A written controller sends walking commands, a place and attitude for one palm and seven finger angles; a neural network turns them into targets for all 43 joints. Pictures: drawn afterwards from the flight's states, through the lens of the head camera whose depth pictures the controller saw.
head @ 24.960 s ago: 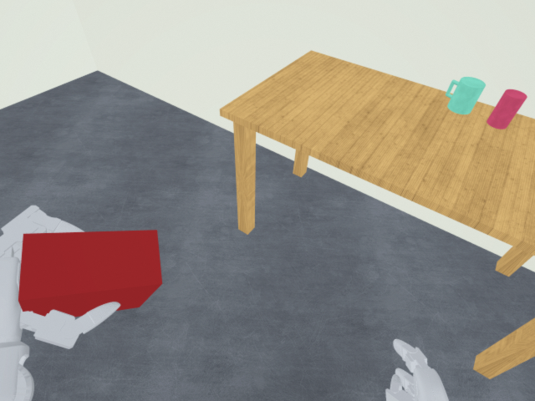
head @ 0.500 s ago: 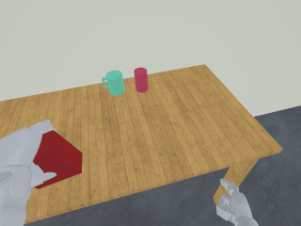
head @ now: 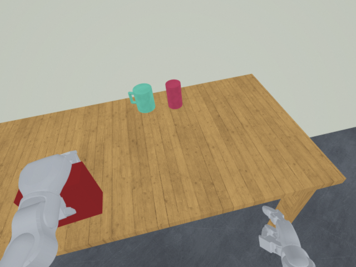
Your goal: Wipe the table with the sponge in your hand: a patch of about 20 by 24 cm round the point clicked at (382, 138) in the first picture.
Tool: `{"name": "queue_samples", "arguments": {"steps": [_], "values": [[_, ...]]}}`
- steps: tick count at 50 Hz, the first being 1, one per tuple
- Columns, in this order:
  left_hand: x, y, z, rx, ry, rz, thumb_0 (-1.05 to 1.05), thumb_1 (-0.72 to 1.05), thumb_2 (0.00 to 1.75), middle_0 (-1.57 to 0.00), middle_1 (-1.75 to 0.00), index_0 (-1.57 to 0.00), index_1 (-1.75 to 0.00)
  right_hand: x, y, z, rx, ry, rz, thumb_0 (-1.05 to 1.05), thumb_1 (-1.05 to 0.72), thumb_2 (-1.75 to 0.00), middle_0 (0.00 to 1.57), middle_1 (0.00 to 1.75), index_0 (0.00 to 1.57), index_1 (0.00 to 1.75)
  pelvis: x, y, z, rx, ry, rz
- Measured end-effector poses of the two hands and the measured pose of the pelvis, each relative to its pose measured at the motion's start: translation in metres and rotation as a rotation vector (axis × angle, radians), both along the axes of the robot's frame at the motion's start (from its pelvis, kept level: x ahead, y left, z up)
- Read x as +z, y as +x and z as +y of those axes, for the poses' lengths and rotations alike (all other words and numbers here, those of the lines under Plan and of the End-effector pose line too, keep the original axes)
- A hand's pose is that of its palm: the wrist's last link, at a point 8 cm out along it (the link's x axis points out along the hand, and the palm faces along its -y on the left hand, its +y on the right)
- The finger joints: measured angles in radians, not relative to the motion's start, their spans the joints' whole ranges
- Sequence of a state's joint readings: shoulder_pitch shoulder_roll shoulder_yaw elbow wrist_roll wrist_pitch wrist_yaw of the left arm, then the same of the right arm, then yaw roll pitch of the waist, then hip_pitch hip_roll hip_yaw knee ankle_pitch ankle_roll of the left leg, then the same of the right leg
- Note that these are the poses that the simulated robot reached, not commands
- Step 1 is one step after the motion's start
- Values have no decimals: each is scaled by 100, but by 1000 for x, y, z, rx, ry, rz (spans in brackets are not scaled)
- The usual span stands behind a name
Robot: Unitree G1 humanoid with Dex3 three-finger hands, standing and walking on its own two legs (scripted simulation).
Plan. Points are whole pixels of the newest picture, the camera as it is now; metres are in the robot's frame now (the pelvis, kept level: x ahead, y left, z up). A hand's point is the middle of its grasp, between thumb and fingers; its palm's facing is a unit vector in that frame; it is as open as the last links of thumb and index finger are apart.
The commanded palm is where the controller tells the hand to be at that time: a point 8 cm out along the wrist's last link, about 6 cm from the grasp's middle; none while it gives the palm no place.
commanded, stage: turn the palm down, sponge in hand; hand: left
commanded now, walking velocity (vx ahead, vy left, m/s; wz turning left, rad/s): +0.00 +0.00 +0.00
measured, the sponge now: (68, 201) +0.22 +0.30 +0.04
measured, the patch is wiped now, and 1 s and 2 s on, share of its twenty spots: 0.00 0.00 0.00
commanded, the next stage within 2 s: move the sponge above the wiping area in 0.34 s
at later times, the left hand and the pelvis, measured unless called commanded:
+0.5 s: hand (77, 192) +0.22 +0.26 +0.08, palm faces -0.02 -0.09 -1.00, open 10.2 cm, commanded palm +0.19 +0.26 +0.15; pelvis -0.01 -0.02 +0.00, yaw -1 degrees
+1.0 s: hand (74, 184) +0.24 +0.29 +0.07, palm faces +0.01 -0.07 -1.00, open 10.2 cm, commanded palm +0.21 +0.29 +0.13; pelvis -0.01 +0.00 +0.00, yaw -2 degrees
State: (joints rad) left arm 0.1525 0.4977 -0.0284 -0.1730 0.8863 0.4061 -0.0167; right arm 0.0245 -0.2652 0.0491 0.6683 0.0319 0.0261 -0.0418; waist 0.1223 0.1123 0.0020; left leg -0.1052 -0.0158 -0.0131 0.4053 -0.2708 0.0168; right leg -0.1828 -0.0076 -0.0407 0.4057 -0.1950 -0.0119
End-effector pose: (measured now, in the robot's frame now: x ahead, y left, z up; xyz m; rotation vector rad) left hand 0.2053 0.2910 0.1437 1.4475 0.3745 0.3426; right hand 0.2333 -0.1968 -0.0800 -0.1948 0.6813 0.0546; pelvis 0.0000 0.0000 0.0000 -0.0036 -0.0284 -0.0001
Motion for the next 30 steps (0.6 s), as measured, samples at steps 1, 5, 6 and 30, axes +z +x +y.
{"name": "queue_samples", "arguments": {"steps": [1,5,6,30], "values": [[-4,0,-5,-16,-9,22,0,-52,102,-73,-131,-75,-131,0,1,-2,0,-1,-4,2,-90,-90,20,30,20,30,0,0,-1,0,1,0],[-11,-1,-23,-108,-16,51,0,-52,102,-73,-131,-75,-131,3,2,-9,-1,-20,-16,2,-90,-90,20,30,20,30,0,1,-6,-10,3,-2],[-10,-1,-26,-127,-9,42,0,-52,102,-73,-131,-75,-131,4,2,-11,-2,-26,-18,2,-90,-90,20,30,20,30,0,1,-8,-11,3,-4],[-4,-8,-24,-92,29,-20,0,-52,102,-73,-131,-75,-130,5,-15,-27,-49,-21,-25,2,-90,-90,20,30,20,30,0,-10,-16,-28,8,-26]]}}
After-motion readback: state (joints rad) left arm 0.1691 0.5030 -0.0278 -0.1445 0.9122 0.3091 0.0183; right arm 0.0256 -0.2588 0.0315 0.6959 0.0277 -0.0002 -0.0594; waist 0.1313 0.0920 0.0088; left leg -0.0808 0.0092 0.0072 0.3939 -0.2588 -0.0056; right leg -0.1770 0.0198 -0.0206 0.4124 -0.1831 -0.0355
